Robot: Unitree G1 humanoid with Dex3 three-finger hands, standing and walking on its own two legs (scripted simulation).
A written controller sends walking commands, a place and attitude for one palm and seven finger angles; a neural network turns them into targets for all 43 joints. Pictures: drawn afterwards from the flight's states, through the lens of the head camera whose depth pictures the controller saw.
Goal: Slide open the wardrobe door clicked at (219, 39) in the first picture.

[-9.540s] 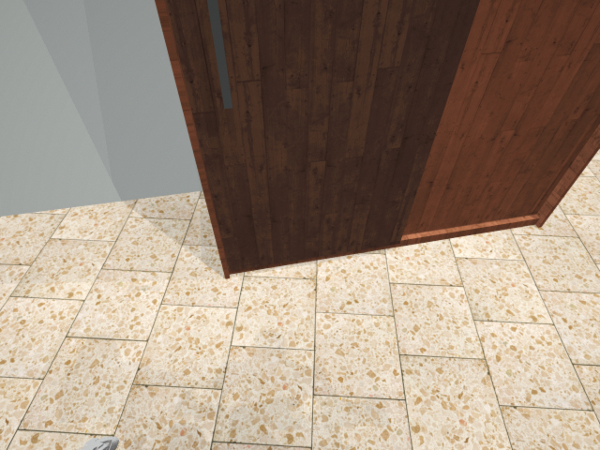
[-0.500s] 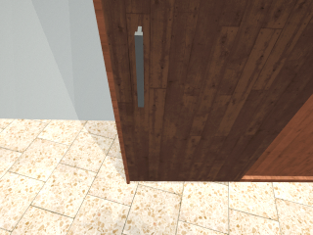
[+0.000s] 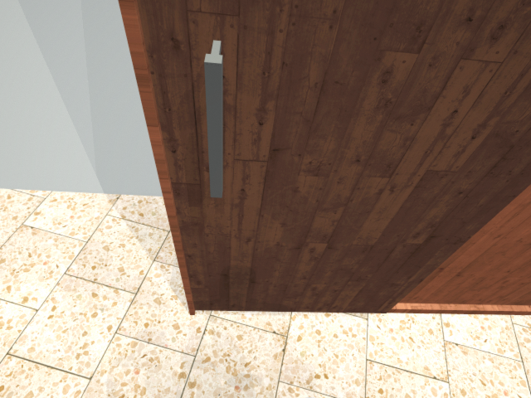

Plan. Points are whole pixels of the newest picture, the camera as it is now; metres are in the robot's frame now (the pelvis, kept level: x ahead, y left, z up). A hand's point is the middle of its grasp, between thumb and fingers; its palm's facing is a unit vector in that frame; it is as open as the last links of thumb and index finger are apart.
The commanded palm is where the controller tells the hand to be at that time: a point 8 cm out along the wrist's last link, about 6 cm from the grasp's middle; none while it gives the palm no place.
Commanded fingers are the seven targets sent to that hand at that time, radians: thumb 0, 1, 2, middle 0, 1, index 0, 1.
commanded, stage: come to a stop and stand still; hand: left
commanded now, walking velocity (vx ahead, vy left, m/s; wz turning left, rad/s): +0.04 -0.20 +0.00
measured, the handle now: (216, 130) +0.46 +0.12 +0.15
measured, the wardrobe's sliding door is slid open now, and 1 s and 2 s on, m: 0.00 0.00 0.00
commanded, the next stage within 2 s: look again from close up in 1.54 s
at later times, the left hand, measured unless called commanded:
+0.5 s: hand out of the picture +0.12 +0.13 -0.19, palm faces +0.09 -0.98 -0.15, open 7.4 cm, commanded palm none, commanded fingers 0.00 0.90 0.90 -0.20 -0.30 -0.20 -0.30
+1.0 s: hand out of the picture -0.01 +0.14 -0.17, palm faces +0.05 -0.98 -0.21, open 7.4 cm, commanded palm none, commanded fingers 0.00 0.90 0.90 -0.20 -0.30 -0.20 -0.30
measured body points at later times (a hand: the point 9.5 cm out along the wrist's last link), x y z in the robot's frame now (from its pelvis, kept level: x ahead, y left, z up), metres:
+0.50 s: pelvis +0.03 -0.04 -0.01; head +0.08 -0.02 +0.43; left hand +0.12 +0.18 -0.17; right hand +0.09 -0.29 -0.15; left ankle +0.01 +0.04 -0.73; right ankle +0.11 -0.20 -0.73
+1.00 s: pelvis +0.00 -0.03 +0.00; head +0.01 -0.04 +0.45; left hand -0.01 +0.19 -0.15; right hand +0.05 -0.26 -0.15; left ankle +0.02 +0.03 -0.73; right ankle -0.01 -0.16 -0.73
